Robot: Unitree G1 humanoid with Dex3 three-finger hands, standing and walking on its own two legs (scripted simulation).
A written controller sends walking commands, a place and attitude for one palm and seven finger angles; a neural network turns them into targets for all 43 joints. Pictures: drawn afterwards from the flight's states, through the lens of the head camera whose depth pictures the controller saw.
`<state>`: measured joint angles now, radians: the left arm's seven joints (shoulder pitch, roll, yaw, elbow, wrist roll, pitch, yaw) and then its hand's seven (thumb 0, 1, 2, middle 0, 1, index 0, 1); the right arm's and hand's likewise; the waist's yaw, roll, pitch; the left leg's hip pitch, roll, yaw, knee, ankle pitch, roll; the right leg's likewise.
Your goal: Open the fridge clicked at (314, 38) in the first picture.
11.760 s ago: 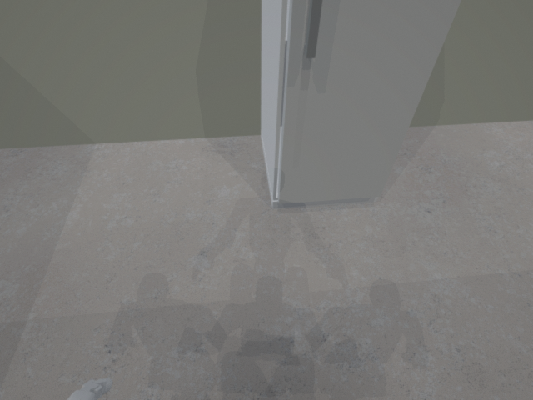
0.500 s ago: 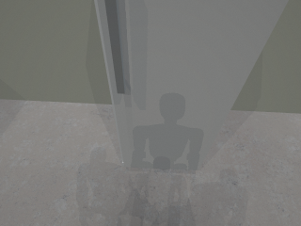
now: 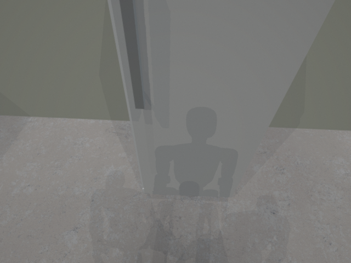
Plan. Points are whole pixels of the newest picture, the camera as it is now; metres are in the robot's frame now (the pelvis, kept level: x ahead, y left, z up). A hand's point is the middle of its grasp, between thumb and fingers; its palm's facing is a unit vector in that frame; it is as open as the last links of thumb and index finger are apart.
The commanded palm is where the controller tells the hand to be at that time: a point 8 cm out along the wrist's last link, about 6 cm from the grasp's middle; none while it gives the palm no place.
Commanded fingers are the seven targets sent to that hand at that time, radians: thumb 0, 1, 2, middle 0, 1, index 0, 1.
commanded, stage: look again from close up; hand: left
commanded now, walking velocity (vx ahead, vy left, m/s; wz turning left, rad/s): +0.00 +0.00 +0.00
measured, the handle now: (134, 35) +0.56 +0.14 +0.25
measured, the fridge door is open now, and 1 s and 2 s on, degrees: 0 0 0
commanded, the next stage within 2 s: shuffle to correct the standing spot in 0.16 s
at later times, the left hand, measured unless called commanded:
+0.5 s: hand out of the picture -0.01 +0.15 -0.19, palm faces +0.04 -0.99 -0.13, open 7.4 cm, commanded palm none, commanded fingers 0.00 0.90 0.90 -0.20 -0.30 -0.20 -0.30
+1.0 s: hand out of the picture +0.11 +0.17 -0.19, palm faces +0.04 -0.99 -0.14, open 7.3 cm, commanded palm none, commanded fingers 0.00 0.90 0.90 -0.20 -0.30 -0.20 -0.30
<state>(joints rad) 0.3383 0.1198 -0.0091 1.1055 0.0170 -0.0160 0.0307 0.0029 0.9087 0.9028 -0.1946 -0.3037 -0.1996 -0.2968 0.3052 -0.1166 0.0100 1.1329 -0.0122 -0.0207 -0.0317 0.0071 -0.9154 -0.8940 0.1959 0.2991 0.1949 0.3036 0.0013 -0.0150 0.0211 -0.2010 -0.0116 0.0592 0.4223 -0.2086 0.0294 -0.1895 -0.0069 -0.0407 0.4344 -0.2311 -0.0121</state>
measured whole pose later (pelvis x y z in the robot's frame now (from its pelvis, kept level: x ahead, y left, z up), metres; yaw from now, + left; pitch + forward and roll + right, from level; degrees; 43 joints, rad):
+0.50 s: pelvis +0.03 +0.00 -0.01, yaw -1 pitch +0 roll +0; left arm 0.39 0.12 0.01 1.10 0.03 -0.01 0.01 0.00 0.91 0.90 -0.19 -0.30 -0.20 -0.30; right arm 0.35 -0.11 0.00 1.13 -0.02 -0.01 -0.02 0.01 -0.91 -0.89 0.20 0.30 0.19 0.30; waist 0.00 -0.03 -0.02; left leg -0.21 0.00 0.07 0.51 -0.30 0.02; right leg -0.20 0.00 -0.03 0.52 -0.32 -0.02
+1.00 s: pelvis +0.11 +0.02 +0.00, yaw +1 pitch +0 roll -2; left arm 0.26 0.14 0.04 1.07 0.03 0.03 0.04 0.01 0.91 0.90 -0.20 -0.30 -0.20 -0.30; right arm 0.25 -0.11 -0.01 1.08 -0.01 -0.02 -0.07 0.02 -0.94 -0.89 0.20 0.30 0.20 0.30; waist 0.00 -0.03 0.11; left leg -0.14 0.01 0.12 0.47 -0.33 0.06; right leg -0.38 -0.05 -0.04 0.84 -0.44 0.02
